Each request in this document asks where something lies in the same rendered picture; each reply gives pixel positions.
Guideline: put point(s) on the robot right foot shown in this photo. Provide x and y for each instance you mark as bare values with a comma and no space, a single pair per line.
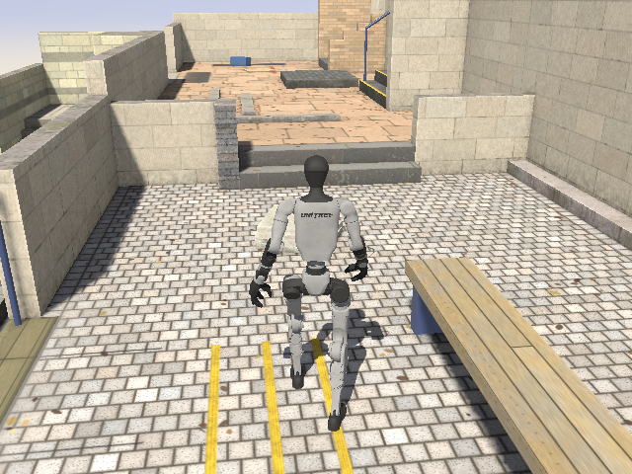
334,422

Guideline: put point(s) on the robot left upper arm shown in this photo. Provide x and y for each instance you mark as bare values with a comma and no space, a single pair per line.
284,209

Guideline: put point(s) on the robot left hand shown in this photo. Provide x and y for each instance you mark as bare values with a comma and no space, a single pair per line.
254,292

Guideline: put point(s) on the robot right upper arm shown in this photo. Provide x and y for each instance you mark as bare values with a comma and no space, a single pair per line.
348,209

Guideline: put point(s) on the left robot forearm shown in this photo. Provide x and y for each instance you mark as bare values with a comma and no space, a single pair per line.
265,265

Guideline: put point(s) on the humanoid robot head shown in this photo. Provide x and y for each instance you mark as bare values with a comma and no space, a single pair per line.
316,169

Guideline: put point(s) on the right robot forearm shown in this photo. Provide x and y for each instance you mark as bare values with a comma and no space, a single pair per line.
361,256

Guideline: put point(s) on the robot right hand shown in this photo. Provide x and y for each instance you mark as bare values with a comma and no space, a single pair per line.
354,267

